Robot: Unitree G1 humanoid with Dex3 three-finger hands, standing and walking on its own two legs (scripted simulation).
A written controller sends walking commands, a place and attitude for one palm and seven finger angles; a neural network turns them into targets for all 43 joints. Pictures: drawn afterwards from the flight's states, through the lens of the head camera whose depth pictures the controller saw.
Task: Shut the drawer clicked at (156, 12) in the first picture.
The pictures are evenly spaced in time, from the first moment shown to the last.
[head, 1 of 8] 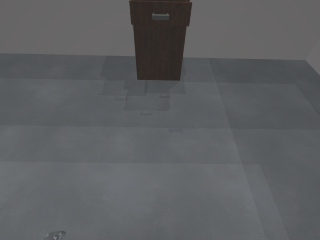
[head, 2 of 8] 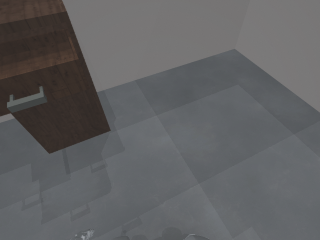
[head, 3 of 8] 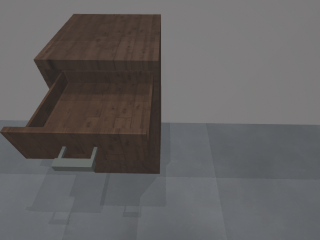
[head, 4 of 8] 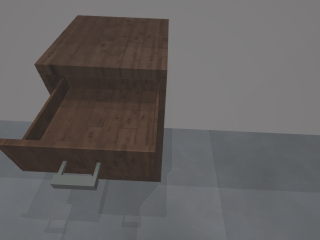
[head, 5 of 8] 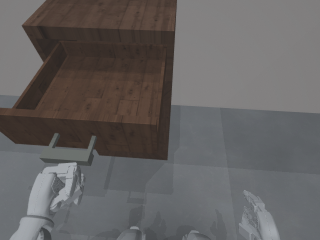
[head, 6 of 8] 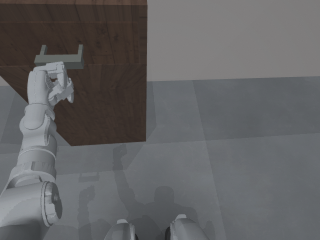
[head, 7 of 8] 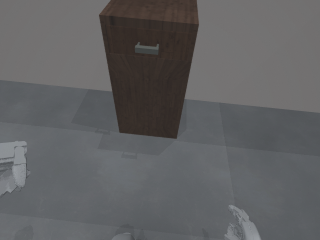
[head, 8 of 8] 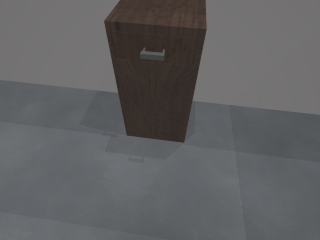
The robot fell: no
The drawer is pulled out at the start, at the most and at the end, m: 0.30 0.30 0.00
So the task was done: yes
